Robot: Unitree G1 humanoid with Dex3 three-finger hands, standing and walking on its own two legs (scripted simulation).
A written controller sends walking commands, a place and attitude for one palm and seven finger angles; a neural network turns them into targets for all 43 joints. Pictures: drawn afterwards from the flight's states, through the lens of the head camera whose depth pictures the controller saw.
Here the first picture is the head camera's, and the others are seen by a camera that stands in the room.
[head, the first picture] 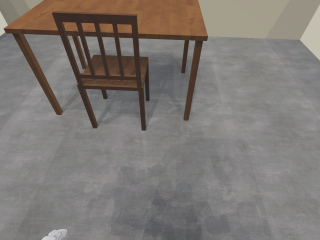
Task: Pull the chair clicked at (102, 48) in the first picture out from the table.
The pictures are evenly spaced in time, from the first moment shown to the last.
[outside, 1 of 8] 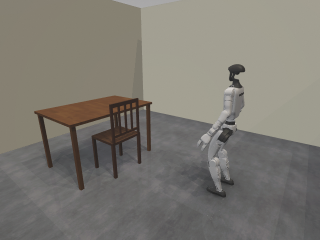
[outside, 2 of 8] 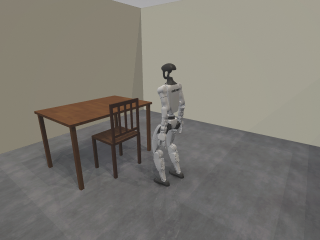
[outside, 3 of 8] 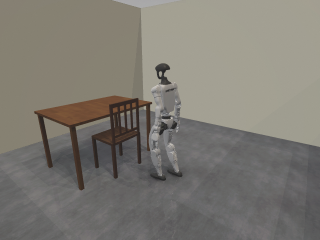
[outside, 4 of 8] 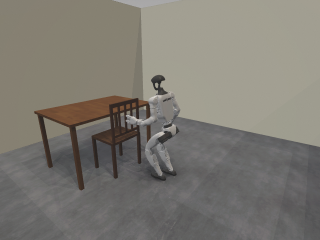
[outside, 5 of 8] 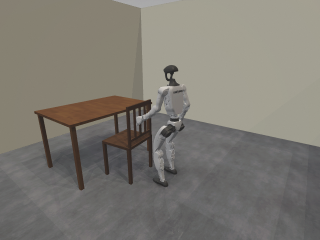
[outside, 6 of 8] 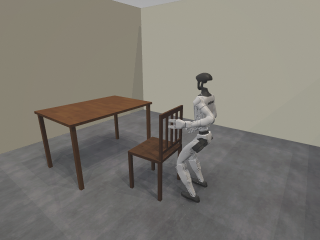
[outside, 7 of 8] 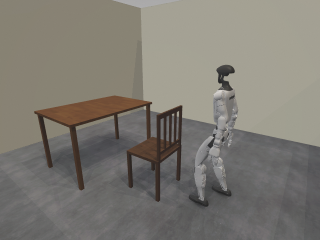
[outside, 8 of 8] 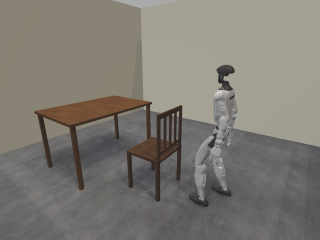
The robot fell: no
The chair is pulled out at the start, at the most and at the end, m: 0.00 0.63 0.62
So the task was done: yes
